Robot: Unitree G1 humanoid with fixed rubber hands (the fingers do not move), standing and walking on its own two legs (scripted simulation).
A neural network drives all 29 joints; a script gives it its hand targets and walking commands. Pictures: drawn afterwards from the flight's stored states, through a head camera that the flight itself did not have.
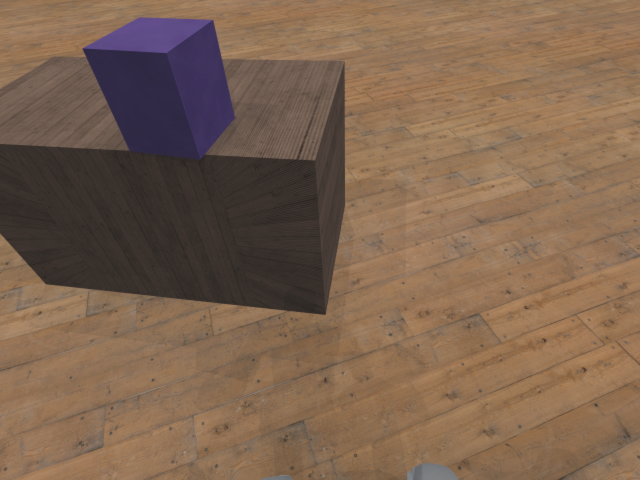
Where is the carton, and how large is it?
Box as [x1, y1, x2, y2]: [82, 17, 234, 159]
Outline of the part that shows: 82,48 124,139 131,151 200,159 234,118 212,20 139,17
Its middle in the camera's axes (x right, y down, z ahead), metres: -0.37 -0.37 +0.95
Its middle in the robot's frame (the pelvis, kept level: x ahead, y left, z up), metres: +0.97 +0.40 +0.08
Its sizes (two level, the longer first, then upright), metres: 0.210 0.200 0.250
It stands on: a pedestal, 0.66 m high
